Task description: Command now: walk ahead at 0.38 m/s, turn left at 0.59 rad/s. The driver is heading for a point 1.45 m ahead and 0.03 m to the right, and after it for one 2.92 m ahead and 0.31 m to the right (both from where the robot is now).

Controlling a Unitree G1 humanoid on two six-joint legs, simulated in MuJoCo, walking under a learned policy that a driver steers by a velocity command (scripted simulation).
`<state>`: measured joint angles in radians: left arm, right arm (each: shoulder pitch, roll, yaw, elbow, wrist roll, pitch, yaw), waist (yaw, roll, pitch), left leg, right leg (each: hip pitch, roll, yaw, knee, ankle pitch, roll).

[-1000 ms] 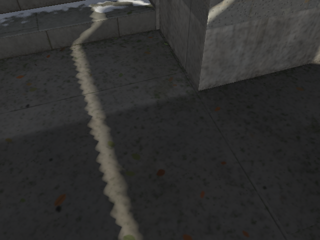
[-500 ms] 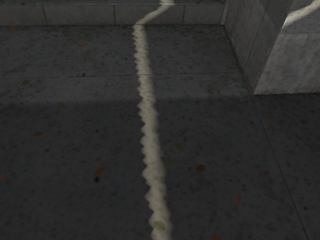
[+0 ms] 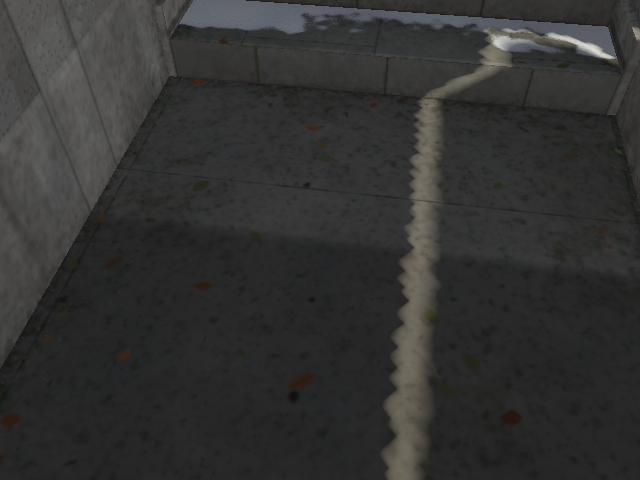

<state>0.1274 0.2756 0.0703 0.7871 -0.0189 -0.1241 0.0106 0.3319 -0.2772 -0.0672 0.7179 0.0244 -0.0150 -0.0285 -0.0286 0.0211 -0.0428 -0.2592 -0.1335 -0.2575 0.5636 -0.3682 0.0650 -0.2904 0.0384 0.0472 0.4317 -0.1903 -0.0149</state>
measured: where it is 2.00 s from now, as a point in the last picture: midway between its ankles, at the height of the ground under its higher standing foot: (330, 271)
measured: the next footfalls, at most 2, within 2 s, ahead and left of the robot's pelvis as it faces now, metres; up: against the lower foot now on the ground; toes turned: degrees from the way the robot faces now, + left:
left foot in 0.46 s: +0.34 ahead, +0.20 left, +0.00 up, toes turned +13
right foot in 1.00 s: +0.66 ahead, -0.02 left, +0.00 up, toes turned -8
